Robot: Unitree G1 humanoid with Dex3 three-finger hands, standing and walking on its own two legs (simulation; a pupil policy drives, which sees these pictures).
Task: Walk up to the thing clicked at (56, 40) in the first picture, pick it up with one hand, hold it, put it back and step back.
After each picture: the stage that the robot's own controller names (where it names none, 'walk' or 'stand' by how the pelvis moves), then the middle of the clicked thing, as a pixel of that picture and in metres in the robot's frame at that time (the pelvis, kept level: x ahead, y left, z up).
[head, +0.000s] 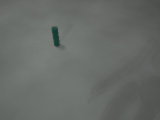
stand; (55, 36) +1.50 +0.30 -0.66
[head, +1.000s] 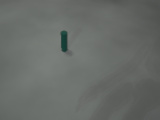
walk; (64, 41) +1.38 +0.16 -0.64
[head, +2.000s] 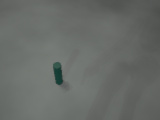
walk; (58, 74) +0.90 +0.18 -0.64
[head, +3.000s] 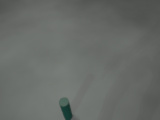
walk; (66, 109) +0.58 +0.20 -0.64
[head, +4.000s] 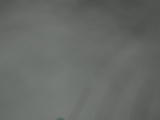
stand; out of the picture +0.44 +0.16 -0.65
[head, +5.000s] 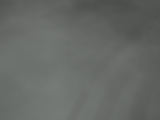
stand; out of the picture +0.42 +0.17 -0.66
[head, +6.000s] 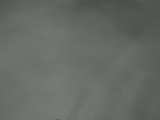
stand; out of the picture +0.44 +0.17 -0.66
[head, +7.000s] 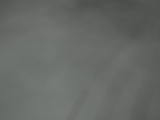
stand; out of the picture +0.43 +0.18 -0.66
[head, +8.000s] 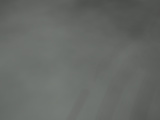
stand; out of the picture +0.42 +0.18 -0.66
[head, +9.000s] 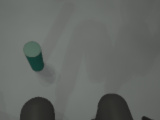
go down; (35, 58) +0.50 +0.18 -0.34
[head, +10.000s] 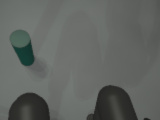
approach; (24, 50) +0.51 +0.20 -0.27
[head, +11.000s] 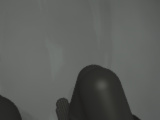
close in; out of the picture +0.50 +0.26 -0.17
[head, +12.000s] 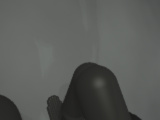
close; out of the picture +0.49 +0.27 -0.17
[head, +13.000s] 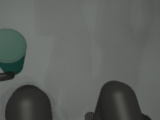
lift; (10, 58) +0.38 +0.22 -0.04
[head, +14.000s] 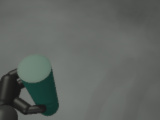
hold; (43, 91) +0.31 +0.12 +0.09
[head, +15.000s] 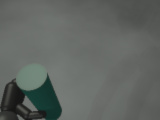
hold; (44, 97) +0.30 +0.13 +0.05
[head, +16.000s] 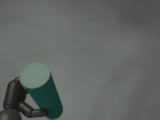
crouch; (46, 96) +0.30 +0.12 +0.05
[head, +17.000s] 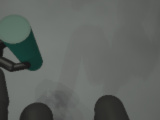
crouch; (26, 49) +0.45 +0.15 -0.02
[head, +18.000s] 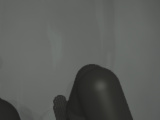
lower; out of the picture +0.47 +0.25 -0.16
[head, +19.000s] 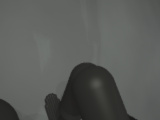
lower; out of the picture +0.47 +0.26 -0.17
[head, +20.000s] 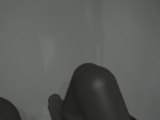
lower; out of the picture +0.47 +0.26 -0.16
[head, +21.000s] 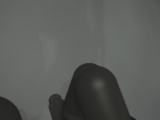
lower; out of the picture +0.47 +0.26 -0.16
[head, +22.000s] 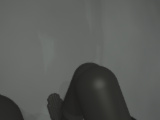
loosen; out of the picture +0.46 +0.25 -0.17
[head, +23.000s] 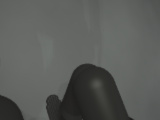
withdraw; out of the picture +0.47 +0.24 -0.19
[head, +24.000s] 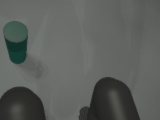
stand; (17, 46) +0.48 +0.20 -0.22
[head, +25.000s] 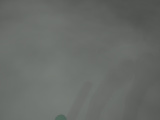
stand; out of the picture +0.42 +0.12 -0.58
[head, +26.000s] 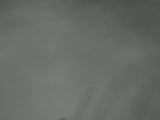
stand; out of the picture +0.42 +0.13 -0.60
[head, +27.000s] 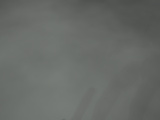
stand; out of the picture +0.41 +0.13 -0.60
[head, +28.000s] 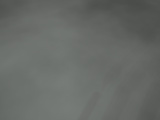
stand; out of the picture +0.43 +0.12 -0.66
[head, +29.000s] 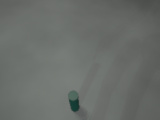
walk; (74, 101) +0.52 +0.09 -0.64
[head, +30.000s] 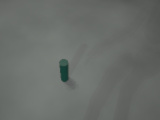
walk; (64, 71) +0.81 +0.11 -0.63
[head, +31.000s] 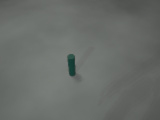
stand; (71, 65) +1.06 +0.16 -0.64
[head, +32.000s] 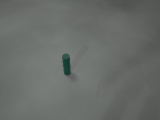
stand; (66, 65) +1.04 +0.15 -0.66
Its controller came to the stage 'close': yes
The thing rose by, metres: 0.69
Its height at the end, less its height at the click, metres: +0.00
